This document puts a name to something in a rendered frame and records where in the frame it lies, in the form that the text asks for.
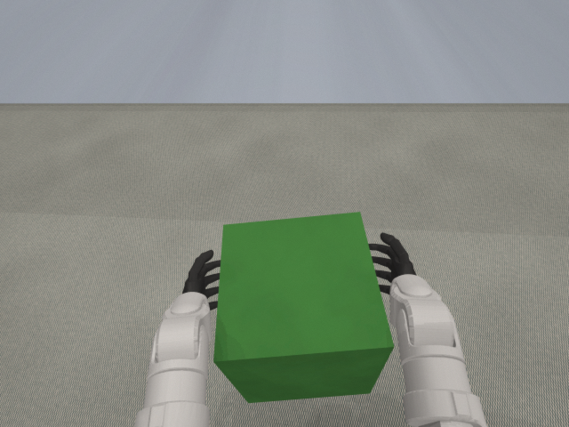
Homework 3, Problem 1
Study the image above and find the robot left hand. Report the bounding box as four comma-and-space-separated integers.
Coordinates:
182, 250, 220, 310

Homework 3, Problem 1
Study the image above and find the carton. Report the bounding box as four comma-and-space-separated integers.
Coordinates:
213, 212, 394, 403

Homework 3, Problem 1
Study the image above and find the robot right forearm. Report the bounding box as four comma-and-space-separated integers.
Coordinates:
389, 274, 487, 427

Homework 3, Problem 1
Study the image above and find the robot right hand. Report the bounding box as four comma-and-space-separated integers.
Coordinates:
368, 233, 416, 294

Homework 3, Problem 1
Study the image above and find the robot left forearm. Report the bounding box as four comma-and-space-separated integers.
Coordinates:
134, 292, 212, 427

